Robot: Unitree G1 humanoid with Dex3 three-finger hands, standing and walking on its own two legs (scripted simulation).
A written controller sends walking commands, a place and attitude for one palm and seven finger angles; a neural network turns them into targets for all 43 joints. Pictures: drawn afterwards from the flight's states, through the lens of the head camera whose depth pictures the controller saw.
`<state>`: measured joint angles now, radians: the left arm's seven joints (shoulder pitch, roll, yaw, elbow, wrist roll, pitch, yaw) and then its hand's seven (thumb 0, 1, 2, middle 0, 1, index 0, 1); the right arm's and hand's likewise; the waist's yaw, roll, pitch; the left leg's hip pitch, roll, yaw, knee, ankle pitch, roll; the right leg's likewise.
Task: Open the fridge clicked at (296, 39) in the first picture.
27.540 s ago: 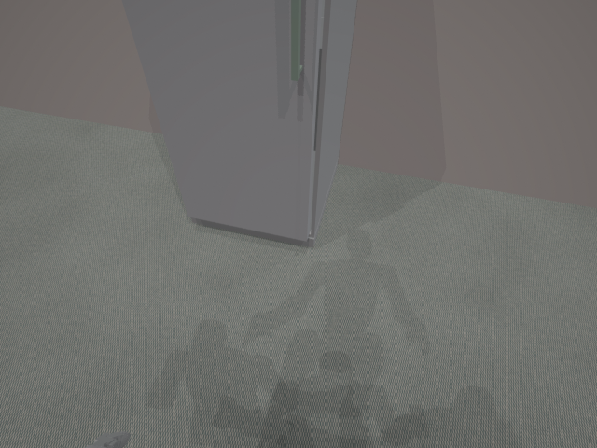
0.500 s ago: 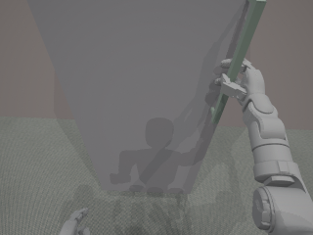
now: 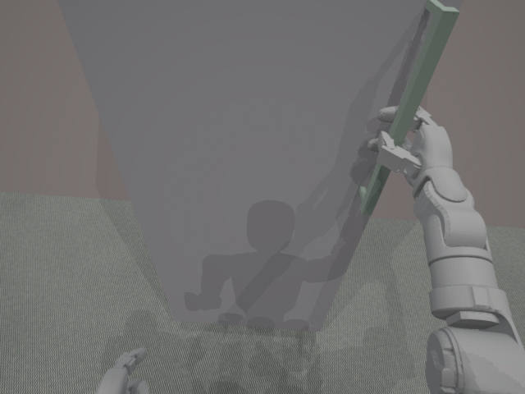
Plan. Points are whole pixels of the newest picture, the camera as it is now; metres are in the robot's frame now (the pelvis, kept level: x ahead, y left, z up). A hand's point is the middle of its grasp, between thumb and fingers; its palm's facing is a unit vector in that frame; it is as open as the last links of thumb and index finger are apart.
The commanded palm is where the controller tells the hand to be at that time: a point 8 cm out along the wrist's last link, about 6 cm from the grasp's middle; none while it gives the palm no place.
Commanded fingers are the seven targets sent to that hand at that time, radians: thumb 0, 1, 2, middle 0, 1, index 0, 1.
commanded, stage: grip the handle and tug to test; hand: right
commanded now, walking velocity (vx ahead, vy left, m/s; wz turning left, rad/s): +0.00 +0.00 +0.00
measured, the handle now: (393, 127) +0.48 -0.16 +0.21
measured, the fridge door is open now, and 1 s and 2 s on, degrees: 0 12 44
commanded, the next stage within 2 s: pull the door a little, standing still in 0.20 s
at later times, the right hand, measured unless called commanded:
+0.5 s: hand (385, 153) +0.41 -0.14 +0.20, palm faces +0.01 +1.00 -0.01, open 5.8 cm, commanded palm +0.37 -0.19 +0.20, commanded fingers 0.00 -0.90 -0.90 0.45 1.40 0.45 1.40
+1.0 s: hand (388, 200) +0.32 -0.13 +0.19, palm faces -0.02 +0.98 -0.18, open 6.4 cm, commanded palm +0.29 -0.18 +0.20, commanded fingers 0.00 -0.90 -0.90 0.45 1.40 0.45 1.40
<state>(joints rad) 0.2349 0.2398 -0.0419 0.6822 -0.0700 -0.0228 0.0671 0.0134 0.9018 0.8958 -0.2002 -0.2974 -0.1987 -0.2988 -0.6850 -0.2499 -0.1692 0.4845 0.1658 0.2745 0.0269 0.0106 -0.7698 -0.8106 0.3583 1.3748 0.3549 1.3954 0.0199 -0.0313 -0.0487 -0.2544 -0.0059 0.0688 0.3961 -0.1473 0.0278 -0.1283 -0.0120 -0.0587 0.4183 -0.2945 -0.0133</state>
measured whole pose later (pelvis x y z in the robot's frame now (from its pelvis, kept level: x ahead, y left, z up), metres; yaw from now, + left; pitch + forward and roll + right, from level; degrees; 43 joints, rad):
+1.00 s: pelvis +0.06 +0.00 +0.00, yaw +2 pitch +2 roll +0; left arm 0.15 0.24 -0.05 0.54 -0.03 0.08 0.04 0.01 0.90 0.90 -0.20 -0.30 -0.20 -0.30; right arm 0.09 -0.26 -0.03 -0.51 0.13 0.28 0.00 0.01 -0.65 -0.78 0.35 1.36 0.29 1.33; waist -0.02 -0.04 -0.12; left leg -0.24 -0.01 0.04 0.46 -0.26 0.02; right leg -0.16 0.00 -0.02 0.58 -0.33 -0.01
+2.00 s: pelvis -0.13 +0.19 -0.01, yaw -27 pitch -2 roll -1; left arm 0.10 0.17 0.01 0.62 0.00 -0.06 0.04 0.02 0.90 0.90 -0.20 -0.30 -0.20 -0.30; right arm 0.00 -0.16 0.19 -0.50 -0.04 0.00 -0.03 -0.06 -0.61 -0.77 0.45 1.40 0.17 1.19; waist 0.06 0.00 0.12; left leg -0.32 0.07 0.15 0.59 -0.22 0.05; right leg -0.48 -0.05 -0.09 1.04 -0.54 0.04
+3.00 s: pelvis -0.05 +0.63 -0.03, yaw -69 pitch -4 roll +0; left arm 0.08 0.16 0.02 0.58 0.00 -0.03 0.04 0.01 0.90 0.90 -0.20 -0.30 -0.20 -0.30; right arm -0.08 -0.19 0.16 -0.47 -0.03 -0.07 -0.03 -0.09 -0.62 -0.77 0.47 1.40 0.13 1.17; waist 0.03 0.02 0.16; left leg -0.55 0.02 0.01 1.12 -0.39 -0.04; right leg -0.40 -0.08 0.00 0.75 -0.28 0.03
